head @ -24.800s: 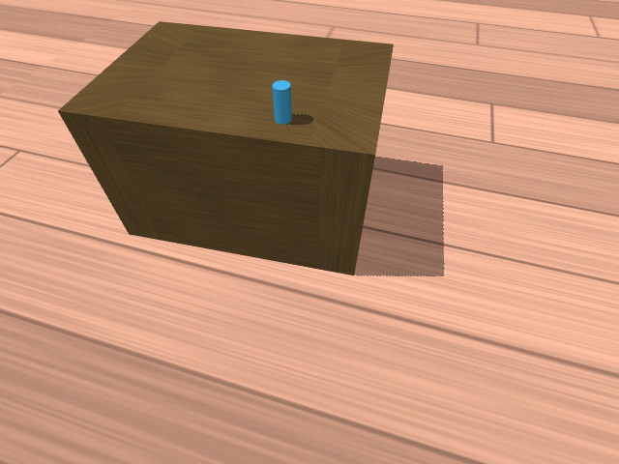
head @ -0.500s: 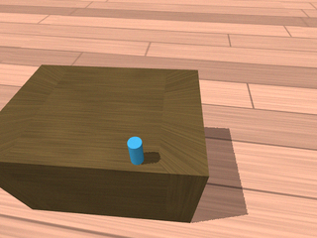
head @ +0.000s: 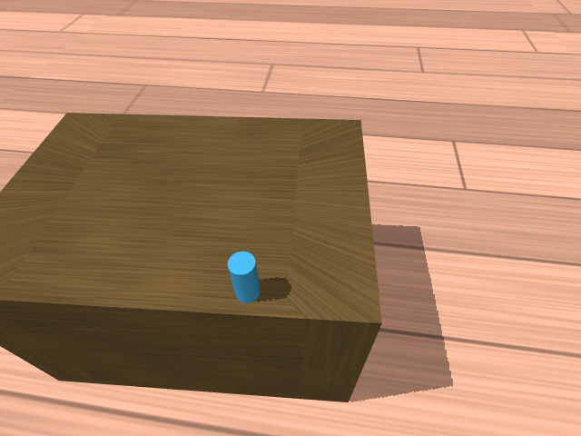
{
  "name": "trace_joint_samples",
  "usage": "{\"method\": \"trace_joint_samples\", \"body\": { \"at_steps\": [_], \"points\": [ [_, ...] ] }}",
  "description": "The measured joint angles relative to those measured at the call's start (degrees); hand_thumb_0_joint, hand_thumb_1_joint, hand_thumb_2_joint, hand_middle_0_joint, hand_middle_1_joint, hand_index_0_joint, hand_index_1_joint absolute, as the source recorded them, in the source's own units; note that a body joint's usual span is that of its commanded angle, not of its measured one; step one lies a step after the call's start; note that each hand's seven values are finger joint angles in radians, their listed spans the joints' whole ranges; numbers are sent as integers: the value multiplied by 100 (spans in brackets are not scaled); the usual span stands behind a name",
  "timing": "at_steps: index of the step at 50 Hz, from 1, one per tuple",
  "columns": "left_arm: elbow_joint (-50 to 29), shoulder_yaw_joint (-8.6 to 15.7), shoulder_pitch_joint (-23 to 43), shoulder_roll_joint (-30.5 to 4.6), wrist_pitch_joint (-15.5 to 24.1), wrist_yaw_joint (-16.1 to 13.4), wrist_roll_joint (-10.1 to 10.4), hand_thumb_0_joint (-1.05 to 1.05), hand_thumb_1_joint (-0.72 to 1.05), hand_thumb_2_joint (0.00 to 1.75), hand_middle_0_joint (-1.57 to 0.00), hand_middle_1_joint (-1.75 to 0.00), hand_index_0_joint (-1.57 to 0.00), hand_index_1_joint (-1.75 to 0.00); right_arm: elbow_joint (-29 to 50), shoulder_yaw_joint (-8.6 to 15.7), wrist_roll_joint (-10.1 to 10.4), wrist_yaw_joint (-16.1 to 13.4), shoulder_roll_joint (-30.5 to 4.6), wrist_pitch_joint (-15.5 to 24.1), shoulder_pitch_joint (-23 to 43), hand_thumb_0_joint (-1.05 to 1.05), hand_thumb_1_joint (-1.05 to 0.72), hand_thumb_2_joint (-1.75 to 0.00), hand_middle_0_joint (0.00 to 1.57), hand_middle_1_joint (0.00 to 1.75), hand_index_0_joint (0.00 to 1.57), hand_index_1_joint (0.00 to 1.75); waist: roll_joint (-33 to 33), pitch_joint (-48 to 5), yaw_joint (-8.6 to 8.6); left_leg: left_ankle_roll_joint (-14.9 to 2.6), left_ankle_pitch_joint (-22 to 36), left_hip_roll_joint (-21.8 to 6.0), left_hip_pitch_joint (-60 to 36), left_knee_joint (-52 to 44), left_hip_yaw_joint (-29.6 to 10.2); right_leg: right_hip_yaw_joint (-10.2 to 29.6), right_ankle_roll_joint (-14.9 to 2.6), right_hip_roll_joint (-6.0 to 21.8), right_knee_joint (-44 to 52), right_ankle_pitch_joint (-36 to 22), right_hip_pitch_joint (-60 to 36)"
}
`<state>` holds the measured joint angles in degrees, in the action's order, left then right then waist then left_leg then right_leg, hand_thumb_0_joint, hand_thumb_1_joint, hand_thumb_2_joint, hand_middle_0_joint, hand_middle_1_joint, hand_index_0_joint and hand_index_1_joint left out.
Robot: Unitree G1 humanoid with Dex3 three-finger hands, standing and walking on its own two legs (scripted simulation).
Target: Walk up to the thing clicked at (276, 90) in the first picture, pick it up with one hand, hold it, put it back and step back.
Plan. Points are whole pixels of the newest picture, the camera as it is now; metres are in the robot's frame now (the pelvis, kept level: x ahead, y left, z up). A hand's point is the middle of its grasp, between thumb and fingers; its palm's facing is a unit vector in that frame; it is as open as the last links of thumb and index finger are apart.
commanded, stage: home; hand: left
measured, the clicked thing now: (244, 278) +0.41 +0.11 -0.13
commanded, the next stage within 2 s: stand in 0.76 s
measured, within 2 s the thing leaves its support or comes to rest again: neither
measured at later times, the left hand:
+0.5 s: hand out of the picture +0.10 +0.25 -0.15, palm faces -0.01 -0.94 -0.35, open 17.3 cm
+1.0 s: hand out of the picture +0.09 +0.25 -0.15, palm faces -0.01 -0.93 -0.36, open 16.6 cm
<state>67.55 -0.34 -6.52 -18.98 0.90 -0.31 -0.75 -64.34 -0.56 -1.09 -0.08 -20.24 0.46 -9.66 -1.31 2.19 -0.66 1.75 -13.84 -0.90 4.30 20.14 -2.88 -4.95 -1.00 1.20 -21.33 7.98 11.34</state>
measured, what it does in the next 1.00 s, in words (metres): stands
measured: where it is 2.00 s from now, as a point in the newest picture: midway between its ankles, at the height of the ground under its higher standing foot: outside the picture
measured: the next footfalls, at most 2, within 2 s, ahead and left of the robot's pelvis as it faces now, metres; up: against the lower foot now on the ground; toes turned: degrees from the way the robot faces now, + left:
none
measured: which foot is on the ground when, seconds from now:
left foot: down 0.00-1.00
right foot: down 0.00-1.00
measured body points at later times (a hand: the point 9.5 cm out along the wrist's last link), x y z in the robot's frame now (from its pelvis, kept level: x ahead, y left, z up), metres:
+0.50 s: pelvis +0.02 +0.00 +0.00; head +0.03 -0.01 +0.45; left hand +0.10 +0.30 -0.13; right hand +0.08 -0.30 -0.14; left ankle -0.03 +0.14 -0.75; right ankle +0.04 -0.11 -0.75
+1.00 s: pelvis +0.01 +0.00 +0.00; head +0.02 -0.01 +0.45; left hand +0.09 +0.30 -0.13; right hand +0.07 -0.30 -0.14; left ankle -0.03 +0.14 -0.75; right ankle +0.04 -0.11 -0.75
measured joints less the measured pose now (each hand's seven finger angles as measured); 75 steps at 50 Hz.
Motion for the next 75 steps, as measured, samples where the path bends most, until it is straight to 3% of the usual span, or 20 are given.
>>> {"method": "trace_joint_samples", "body": {
  "at_steps": [47,53,62,68,75],
  "points": [
    [-108,86,108,-17,-20,15,27,-1,-51,8,-8,-8,-8,-8,8,26,-11,-4,-2,-8,111,1,-91,-90,21,30,20,30,0,-40,25,34,20,-79,-275,-309,83,67,-24,-87,163,27,-173],
    [-114,83,63,-30,-10,34,30,-1,-29,30,-15,-20,-15,-20,-13,36,-8,12,-5,-4,45,1,-91,-90,21,30,20,30,3,-8,25,42,29,-85,-256,-307,91,75,-33,-93,153,19,-147],
    [-128,64,21,-23,-8,31,32,-1,31,74,-20,-28,-20,-28,-14,35,-3,22,-5,-20,4,1,-91,-90,21,30,20,30,-1,11,37,54,9,-109,-233,-283,95,76,-46,-118,155,23,-131],
    [-148,56,34,-13,-2,34,41,0,67,85,-20,-29,-20,-30,9,28,1,18,-9,-12,27,1,-91,-90,21,30,20,30,4,6,41,55,-11,-120,-241,-275,106,85,-47,-131,158,32,-140],
    [-175,66,65,-22,-8,41,38,0,85,89,-21,-30,-20,-30,39,25,-4,19,-9,-8,46,1,-91,-90,21,30,20,30,11,-10,37,51,-38,-125,-227,-273,115,93,-44,-137,151,58,-120]
  ]
}}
